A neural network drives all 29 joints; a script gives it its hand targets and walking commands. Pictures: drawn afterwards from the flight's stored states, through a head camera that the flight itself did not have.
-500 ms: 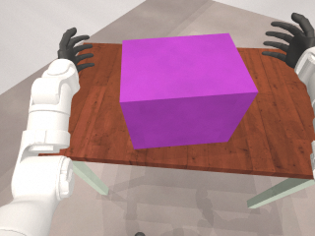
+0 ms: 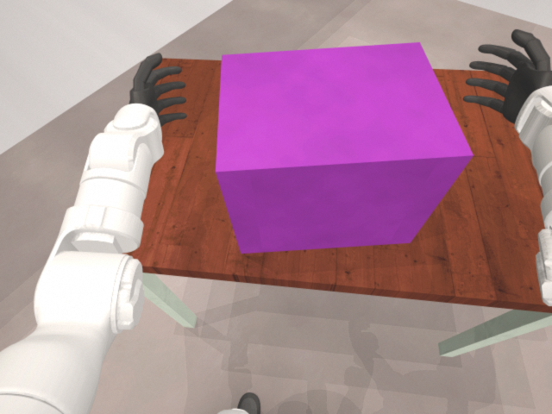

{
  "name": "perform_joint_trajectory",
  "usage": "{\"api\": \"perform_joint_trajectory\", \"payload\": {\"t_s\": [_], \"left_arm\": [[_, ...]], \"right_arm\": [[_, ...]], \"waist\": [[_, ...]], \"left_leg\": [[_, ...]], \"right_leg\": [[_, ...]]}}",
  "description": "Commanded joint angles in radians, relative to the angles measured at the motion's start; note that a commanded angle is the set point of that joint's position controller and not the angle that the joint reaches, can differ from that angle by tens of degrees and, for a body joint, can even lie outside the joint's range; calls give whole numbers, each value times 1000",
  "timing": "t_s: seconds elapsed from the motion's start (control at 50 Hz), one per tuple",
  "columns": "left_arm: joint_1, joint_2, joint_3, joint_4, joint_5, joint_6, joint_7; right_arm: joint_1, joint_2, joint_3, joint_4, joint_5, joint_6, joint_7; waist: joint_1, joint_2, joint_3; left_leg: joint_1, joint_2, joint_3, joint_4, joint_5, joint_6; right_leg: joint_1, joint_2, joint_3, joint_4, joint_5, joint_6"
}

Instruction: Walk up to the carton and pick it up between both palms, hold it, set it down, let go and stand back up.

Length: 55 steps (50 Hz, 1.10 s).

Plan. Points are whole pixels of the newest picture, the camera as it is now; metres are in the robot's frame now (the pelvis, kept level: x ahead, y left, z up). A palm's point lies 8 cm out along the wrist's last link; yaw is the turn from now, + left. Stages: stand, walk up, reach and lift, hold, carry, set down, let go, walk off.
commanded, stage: reach and lift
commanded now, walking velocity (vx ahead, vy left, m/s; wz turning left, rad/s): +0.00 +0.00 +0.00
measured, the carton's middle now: (323, 156) +0.48 +0.01 +0.05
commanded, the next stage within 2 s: none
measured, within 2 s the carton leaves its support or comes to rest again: neither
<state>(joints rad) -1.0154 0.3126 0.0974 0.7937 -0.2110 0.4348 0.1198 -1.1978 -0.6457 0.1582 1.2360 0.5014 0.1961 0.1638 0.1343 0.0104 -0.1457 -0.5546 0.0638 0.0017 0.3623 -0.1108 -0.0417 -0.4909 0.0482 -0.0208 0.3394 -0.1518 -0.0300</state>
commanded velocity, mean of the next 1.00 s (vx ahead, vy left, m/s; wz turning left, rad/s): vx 0.00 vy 0.00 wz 0.00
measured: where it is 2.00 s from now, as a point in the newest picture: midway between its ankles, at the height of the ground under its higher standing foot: outside the picture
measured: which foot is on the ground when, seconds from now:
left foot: down 0.00-1.00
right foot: down 0.00-1.00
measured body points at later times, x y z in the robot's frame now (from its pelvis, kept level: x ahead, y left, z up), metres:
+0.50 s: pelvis -0.01 +0.00 -0.02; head +0.10 +0.00 +0.42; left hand +0.45 +0.25 +0.07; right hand +0.52 -0.19 +0.10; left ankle +0.02 +0.14 -0.74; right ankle -0.01 -0.10 -0.74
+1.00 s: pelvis -0.01 +0.00 -0.01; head +0.11 -0.01 +0.42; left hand +0.46 +0.21 +0.08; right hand +0.53 -0.19 +0.10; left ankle +0.02 +0.14 -0.74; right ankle -0.01 -0.10 -0.74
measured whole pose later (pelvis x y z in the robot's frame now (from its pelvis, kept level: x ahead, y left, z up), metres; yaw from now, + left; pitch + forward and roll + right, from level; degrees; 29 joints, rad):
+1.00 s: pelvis -0.01 +0.00 -0.01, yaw -3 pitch +26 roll -1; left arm -1.03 0.14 0.16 1.13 -0.11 -0.08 0.15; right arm -1.21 -0.47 0.12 1.40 0.38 -0.12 0.11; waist 0.18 0.00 -0.24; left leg -0.77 0.08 0.04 0.44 -0.13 -0.04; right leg -0.72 0.06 0.02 0.43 -0.16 -0.03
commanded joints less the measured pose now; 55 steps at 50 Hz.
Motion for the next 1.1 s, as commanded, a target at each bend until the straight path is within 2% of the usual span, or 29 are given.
{"api": "perform_joint_trajectory", "payload": {"t_s": [0.0,0.04,0.08,0.1,0.16,0.18,0.22,0.24,0.28,0.32,0.46,0.52,0.58,0.6,0.62,0.68,0.76,0.86,0.92,0.96,1.02,1.08], "left_arm": [[-393,141,40,-112,20,-230,1],[-429,140,30,-94,9,-299,7],[-476,130,-3,-90,-7,-352,22],[-486,116,-21,-76,-21,-369,27],[-447,108,-38,62,-29,-394,23],[-443,107,-43,103,-41,-406,14],[-406,102,-41,229,-38,-436,-2],[-407,110,-35,262,-39,-454,-10],[-406,112,-27,292,-29,-493,-17],[-424,111,-22,281,-25,-522,-14],[-481,76,-52,188,-19,-536,13],[-460,60,-62,191,-24,-527,14],[-447,40,-66,188,-24,-528,11],[-451,34,-74,191,-29,-528,9],[-451,28,-69,186,-27,-531,7],[-433,10,-47,196,-2,-539,0],[-433,-12,11,189,60,-542,0],[-427,-69,44,190,100,-542,14],[-424,-81,73,198,116,-541,16],[-428,-90,89,189,127,-552,17],[-428,-102,95,194,137,-562,15],[-414,-108,98,211,138,-563,8]], "right_arm": [[-395,-111,-49,-175,-36,-182,-7],[-425,-103,-61,-176,-54,-229,-14],[-451,-116,-83,-165,-63,-264,-19],[-473,-118,-81,-155,-67,-274,-19],[-462,-112,-46,-51,-60,-280,-25],[-470,-101,-30,-47,-55,-285,-27],[-444,-77,-4,44,-55,-291,-27],[-448,-68,2,47,-59,-301,-30],[-445,-56,12,49,-57,-325,-39],[-459,-58,13,27,-48,-349,-46],[-481,-91,13,46,-10,-382,-40],[-461,-75,40,93,13,-365,-25],[-452,-48,51,96,12,-361,-22],[-448,-40,45,105,9,-358,-20],[-450,-19,50,87,9,-357,-20],[-446,6,35,69,-17,-362,-25],[-450,39,-12,58,-72,-368,-42],[-453,119,-38,24,-124,-353,-53],[-448,157,-38,7,-142,-341,-63],[-444,183,-44,-7,-156,-340,-68],[-435,193,-53,-5,-164,-341,-72],[-423,207,-43,0,-162,-340,-77]], "waist": [[26,-94,-713],[25,-96,-775],[17,-58,-847],[13,-63,-872],[13,-98,-838],[11,-134,-848],[19,-175,-784],[19,-204,-785],[29,-217,-790],[40,-210,-826],[44,-64,-915],[44,-76,-871],[46,-90,-864],[35,-89,-850],[44,-94,-851],[47,-108,-845],[53,-121,-816],[66,-143,-790],[63,-183,-786],[65,-189,-806],[64,-167,-802],[59,-175,-766]], "left_leg": [[175,-60,49,57,305,-1],[165,-58,55,72,292,-3],[183,-49,56,89,290,-19],[204,-43,55,106,300,-23],[180,-38,56,124,267,-12],[142,-39,56,123,248,-2],[65,-38,60,113,191,14],[31,-38,63,109,178,23],[-5,-38,69,110,186,24],[-15,-37,76,117,222,11],[108,-29,85,175,353,-44],[136,-23,78,175,338,-37],[130,-23,74,172,330,-29],[128,-23,72,169,322,-29],[120,-26,72,167,322,-25],[105,-29,73,169,348,-20],[76,-31,79,150,336,-15],[69,-32,81,118,282,-1],[45,-37,88,104,272,14],[33,-38,93,99,270,16],[34,-38,91,82,271,9],[39,-38,90,76,288,11]], "right_leg": [[363,12,-8,108,556,94],[335,10,-8,113,540,95],[279,17,-18,118,495,81],[242,22,-24,115,480,75],[206,22,-20,118,454,71],[222,18,-14,125,456,78],[246,9,-5,135,418,84],[267,3,3,144,429,93],[303,-3,12,161,458,103],[311,3,6,174,489,104],[179,31,-20,173,483,66],[133,34,-22,158,419,60],[122,29,-18,155,413,68],[114,28,-18,150,404,67],[119,24,-17,150,405,70],[156,20,-12,157,461,80],[203,12,0,155,473,85],[234,5,8,131,407,82],[286,0,23,129,448,91],[315,-4,30,134,475,97],[340,-9,32,132,503,93],[363,-12,37,127,543,92]]}}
